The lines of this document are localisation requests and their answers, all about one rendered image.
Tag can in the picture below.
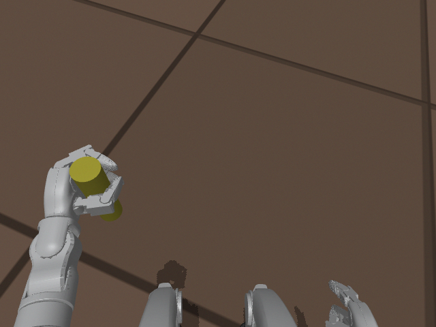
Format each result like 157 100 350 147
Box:
69 157 123 221

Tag left robot hand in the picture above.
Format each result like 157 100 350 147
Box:
44 144 125 222

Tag right robot hand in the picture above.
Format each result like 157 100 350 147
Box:
325 280 378 327

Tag left robot arm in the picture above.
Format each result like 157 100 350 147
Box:
14 216 82 327

